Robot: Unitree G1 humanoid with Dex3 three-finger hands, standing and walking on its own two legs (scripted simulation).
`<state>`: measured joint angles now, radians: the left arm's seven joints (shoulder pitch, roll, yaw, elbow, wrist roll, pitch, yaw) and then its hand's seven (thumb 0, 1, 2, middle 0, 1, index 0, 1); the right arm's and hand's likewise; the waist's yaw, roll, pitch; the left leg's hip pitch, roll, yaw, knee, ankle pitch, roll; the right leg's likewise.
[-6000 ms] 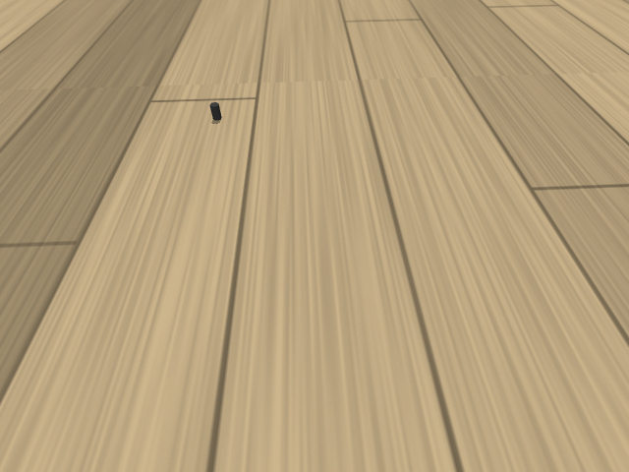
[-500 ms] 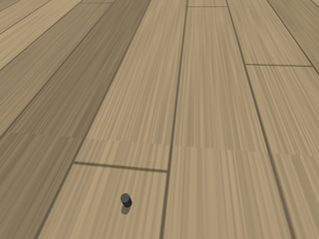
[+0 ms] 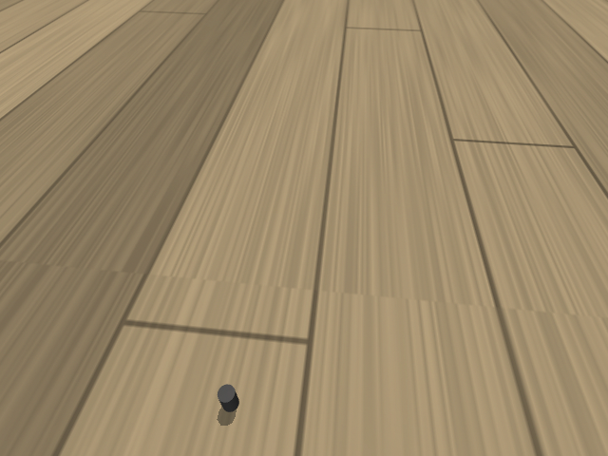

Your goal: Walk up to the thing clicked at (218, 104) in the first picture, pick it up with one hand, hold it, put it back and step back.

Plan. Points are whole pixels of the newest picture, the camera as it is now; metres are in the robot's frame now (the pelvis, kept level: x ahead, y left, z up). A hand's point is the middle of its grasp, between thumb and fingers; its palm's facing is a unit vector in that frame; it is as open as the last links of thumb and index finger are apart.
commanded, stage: walk up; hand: left
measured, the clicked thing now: (228, 398) +0.45 +0.27 -0.74
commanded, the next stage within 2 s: stand in 0.64 s
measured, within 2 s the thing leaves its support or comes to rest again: neither
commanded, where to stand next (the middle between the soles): +0.06 +0.01 m, yaw +2 degrees
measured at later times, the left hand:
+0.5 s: hand out of the picture +0.08 +0.26 -0.16, palm faces +0.00 -0.94 -0.33, open 7.3 cm
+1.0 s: hand out of the picture +0.10 +0.25 -0.15, palm faces -0.01 -0.94 -0.34, open 7.3 cm
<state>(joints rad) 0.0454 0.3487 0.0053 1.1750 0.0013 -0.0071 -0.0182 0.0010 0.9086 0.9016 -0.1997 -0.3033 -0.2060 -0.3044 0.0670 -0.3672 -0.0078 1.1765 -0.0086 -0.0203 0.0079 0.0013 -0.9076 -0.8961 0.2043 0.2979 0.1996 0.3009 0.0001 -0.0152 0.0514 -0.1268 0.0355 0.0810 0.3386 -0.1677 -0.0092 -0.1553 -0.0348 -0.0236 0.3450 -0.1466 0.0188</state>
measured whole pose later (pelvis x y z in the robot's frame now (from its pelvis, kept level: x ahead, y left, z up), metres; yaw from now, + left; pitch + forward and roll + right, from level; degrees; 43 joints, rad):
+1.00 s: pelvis +0.02 +0.00 +0.00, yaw +1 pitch -2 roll +0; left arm 0.08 0.35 0.01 1.15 0.01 -0.01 -0.01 0.00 0.91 0.90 -0.20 -0.30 -0.21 -0.30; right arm 0.08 -0.34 -0.01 1.16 -0.01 -0.01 0.01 0.00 -0.91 -0.90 0.20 0.30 0.20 0.30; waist -0.01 0.00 0.04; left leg -0.09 0.04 0.06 0.29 -0.17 -0.02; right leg -0.11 -0.03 -0.04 0.30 -0.16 0.01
